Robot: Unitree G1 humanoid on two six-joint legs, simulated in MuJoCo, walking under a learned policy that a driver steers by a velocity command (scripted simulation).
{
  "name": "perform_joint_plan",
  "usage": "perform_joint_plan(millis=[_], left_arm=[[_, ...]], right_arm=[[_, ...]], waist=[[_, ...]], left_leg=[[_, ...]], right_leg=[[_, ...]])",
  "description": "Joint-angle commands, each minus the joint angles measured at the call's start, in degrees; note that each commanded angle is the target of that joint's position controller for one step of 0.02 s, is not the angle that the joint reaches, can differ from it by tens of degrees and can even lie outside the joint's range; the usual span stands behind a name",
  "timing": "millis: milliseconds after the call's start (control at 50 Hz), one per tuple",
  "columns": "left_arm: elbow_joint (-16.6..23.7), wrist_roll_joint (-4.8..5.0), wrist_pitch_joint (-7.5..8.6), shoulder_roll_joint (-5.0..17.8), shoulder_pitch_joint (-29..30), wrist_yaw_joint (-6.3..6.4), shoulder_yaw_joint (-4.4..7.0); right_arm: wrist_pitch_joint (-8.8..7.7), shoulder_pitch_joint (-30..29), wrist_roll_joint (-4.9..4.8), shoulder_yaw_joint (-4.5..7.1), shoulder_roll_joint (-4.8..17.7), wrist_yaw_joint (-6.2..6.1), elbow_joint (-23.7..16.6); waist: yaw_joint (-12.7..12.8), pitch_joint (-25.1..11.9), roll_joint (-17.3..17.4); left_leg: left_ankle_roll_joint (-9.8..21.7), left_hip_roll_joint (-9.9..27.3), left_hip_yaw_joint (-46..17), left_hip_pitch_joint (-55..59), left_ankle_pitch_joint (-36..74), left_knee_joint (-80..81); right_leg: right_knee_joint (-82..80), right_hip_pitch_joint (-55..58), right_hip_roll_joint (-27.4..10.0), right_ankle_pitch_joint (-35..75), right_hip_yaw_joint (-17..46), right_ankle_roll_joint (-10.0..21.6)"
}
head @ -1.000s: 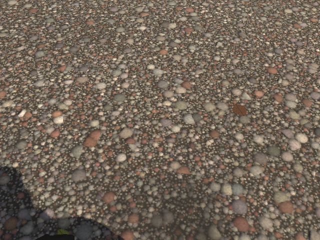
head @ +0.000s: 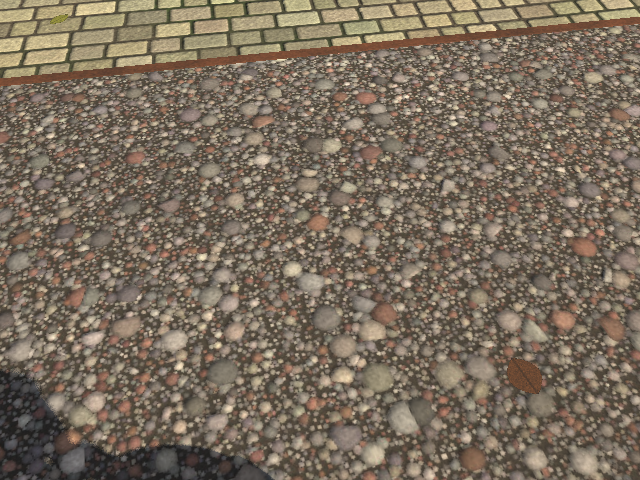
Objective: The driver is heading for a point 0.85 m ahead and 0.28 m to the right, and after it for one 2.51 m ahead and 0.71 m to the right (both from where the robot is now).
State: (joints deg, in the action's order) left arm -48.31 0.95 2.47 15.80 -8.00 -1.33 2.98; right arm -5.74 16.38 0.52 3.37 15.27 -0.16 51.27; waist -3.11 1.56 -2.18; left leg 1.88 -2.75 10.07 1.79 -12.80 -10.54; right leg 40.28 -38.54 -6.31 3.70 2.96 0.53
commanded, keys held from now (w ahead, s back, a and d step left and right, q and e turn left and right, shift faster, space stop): w+e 0.24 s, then e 0.54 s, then no key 0.10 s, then w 0.06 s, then no key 0.06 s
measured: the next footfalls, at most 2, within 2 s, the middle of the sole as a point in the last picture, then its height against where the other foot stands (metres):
right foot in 0.14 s outside the picture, level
left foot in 0.60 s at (337, 469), level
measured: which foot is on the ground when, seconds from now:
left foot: down 0.00-0.16, up 0.18-0.58, down 0.60-1.00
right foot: up 0.00-0.12, down 0.14-0.60, up 0.62-0.98, down 1.00-1.00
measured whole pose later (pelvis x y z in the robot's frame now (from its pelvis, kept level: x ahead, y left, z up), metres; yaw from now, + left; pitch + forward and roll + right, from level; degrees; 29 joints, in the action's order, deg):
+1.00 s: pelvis +0.36 -0.09 -0.01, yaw -32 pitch +1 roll +2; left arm -38.7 0.0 -3.1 16.8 -11.9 0.4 3.2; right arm 0.5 8.4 -0.6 3.0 16.2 -0.4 43.3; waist -1.0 2.1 0.0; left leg 0.2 2.7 5.9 -19.2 -8.9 -27.3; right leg 32.9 -16.4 -1.5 -17.3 0.5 0.6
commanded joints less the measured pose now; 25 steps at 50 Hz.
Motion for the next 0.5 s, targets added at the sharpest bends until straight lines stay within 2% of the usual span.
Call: perform_joint_plan(millis=[20, 60, 100, 120, 140, 160, 180, 200, 220, 240, 260, 280, 320, 360, 420, 460, 500], left_arm=[[6.32, 0.00, 0.66, 2.65, 7.47, -1.05, 0.14], [7.99, 0.05, 0.52, 3.24, 8.53, -1.76, 0.33], [8.56, 0.11, 0.27, 4.94, 5.58, -2.14, 1.22], [7.51, 0.24, 0.09, 6.67, -0.22, -2.08, 2.35], [4.92, 0.52, -0.02, 9.91, -9.84, -1.51, 4.34], [3.42, 0.77, -0.57, 15.87, -18.33, -0.18, 6.32], [5.13, 1.07, -0.14, 19.07, -15.06, -0.25, 6.39], [5.97, 0.51, 0.44, 13.91, -15.74, -0.61, 4.79], [5.88, 0.05, 1.02, 11.12, -14.16, -0.54, 4.09], [6.40, 0.09, 1.42, 9.84, -10.53, -0.59, 3.67], [7.52, -0.16, 1.50, 7.94, -6.38, -0.37, 3.09], [8.72, -0.87, 1.41, 7.54, -4.21, -0.06, 2.80], [9.20, -0.90, 1.22, 8.73, -3.62, 0.62, 3.20], [9.05, -0.62, 0.85, 10.59, -4.66, 1.49, 3.84], [8.93, 0.31, -0.82, 10.61, -5.71, 2.71, 4.04], [8.77, 0.45, -1.87, 10.39, -6.88, 3.28, 4.02], [8.61, 0.32, -2.58, 10.09, -7.74, 3.55, 3.96]], right_arm=[[0.37, 0.58, -0.82, 2.43, 9.82, -0.57, -1.93], [1.39, 0.90, -1.35, 2.87, 10.59, -0.72, -1.60], [2.30, -0.66, -1.59, 3.38, 12.11, -1.11, -2.24], [2.85, -1.65, -1.62, 3.50, 12.46, -1.35, -2.66], [3.24, -1.95, -1.54, 3.05, 11.54, -1.62, -3.20], [2.73, -0.23, 0.09, 1.74, 8.53, -1.63, -4.74], [0.69, 2.97, 0.48, -0.27, 2.16, -0.69, -7.60], [-1.66, -2.82, -1.67, 0.62, 7.57, 0.26, -7.92], [-2.78, -6.90, -3.24, 0.92, 8.84, 0.68, -9.36], [-3.17, -7.45, -2.40, 0.82, 8.20, 0.28, -9.24], [-2.84, -7.86, -0.78, 1.43, 9.07, -0.30, -8.90], [-2.09, -6.96, -0.19, 1.72, 9.27, -0.40, -8.88], [-0.63, -5.09, 0.39, 1.69, 7.88, -0.61, -9.04], [0.38, -6.37, 0.57, 1.28, 6.38, -0.96, -9.95], [0.78, -10.93, 0.34, 0.55, 4.85, -0.80, -11.54], [0.82, -14.13, -0.16, 0.43, 5.01, -0.24, -12.64], [0.88, -16.06, -0.33, 0.65, 5.86, 0.19, -13.56]], waist=[[-1.23, 4.03, 3.88], [-0.76, 4.10, 4.55], [1.86, 1.04, 6.33], [5.30, -2.64, 6.67], [10.07, -7.82, 5.05], [12.14, -13.87, -4.33], [6.03, -20.18, -15.37], [10.20, -20.79, -6.88], [10.04, -13.75, -4.17], [7.28, -8.56, 1.59], [5.19, -5.76, 1.80], [3.37, -4.50, 0.69], [1.66, -4.31, 1.12], [1.67, -4.22, 0.72], [3.44, -5.76, -1.90], [5.00, -6.45, -3.09], [5.68, -6.27, -3.56]], left_leg=[[7.61, 18.17, -3.04, -0.03, 14.78, 3.13], [6.73, 19.68, -2.35, 4.12, 20.06, -0.31], [5.29, 19.74, -0.56, 5.41, 38.15, -7.90], [4.21, 18.68, 0.83, 4.23, 46.64, -16.43], [2.17, 15.83, 2.71, -1.18, 46.90, -29.31], [-0.80, 12.61, 3.30, -16.78, 25.20, -48.60], [-4.13, -0.64, -5.68, -40.30, -19.70, -67.12], [-2.27, 2.17, -15.86, -46.62, -19.32, -70.08], [-0.77, 4.58, -15.08, -49.34, -14.66, -68.31], [-0.52, 7.26, -14.79, -47.08, -10.11, -62.78], [-1.21, 8.80, -14.61, -43.01, -7.82, -57.91], [-2.02, 9.34, -14.63, -38.92, -6.97, -56.50], [-4.13, 8.63, -13.48, -35.49, -6.52, -52.35], [-5.78, 6.68, -12.09, -34.80, -2.08, -45.42], [-6.50, 3.57, -11.58, -30.98, 8.85, -32.73], [-6.42, 1.79, -11.87, -28.82, 13.95, -26.39], [-6.12, 0.95, -13.17, -28.41, 13.84, -22.45]], right_leg=[[-3.87, -1.22, 0.16, -1.19, -1.96, 1.19], [-4.99, -1.87, 0.97, -7.09, -3.51, 2.67], [-5.09, 4.60, 4.17, -13.22, -6.99, 4.78], [-5.81, 12.64, 6.78, -14.35, -8.83, 6.18], [-8.61, 26.52, 9.64, -11.94, -9.07, 8.29], [-9.35, 44.06, -0.37, -10.93, 7.41, 12.65], [-19.50, 60.19, -12.34, -23.72, 41.17, 24.08], [-24.44, 60.79, -12.68, -25.57, 42.35, 22.01], [-24.01, 55.42, -10.86, -21.47, 33.70, 19.62], [-23.89, 46.64, -8.30, -14.73, 26.80, 17.67], [-24.07, 39.43, -6.47, -4.35, 21.61, 16.51], [-24.47, 34.25, -5.18, 5.28, 18.66, 16.33], [-24.16, 29.12, -3.73, 19.50, 13.93, 16.45], [-23.44, 26.42, -1.55, 26.17, 10.11, 15.51], [-21.21, 24.67, 2.08, 22.89, 7.39, 11.91], [-19.91, 25.08, 2.40, 17.40, 8.96, 10.12], [-17.83, 27.02, 1.53, 12.58, 12.52, 9.41]])
Velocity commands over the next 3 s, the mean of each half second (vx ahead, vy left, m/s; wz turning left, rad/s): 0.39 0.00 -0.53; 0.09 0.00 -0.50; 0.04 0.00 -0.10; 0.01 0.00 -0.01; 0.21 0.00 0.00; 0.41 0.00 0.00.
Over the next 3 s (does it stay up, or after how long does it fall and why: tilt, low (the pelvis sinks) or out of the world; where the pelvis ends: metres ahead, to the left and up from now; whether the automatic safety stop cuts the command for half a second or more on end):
stays up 0.66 -0.30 -0.01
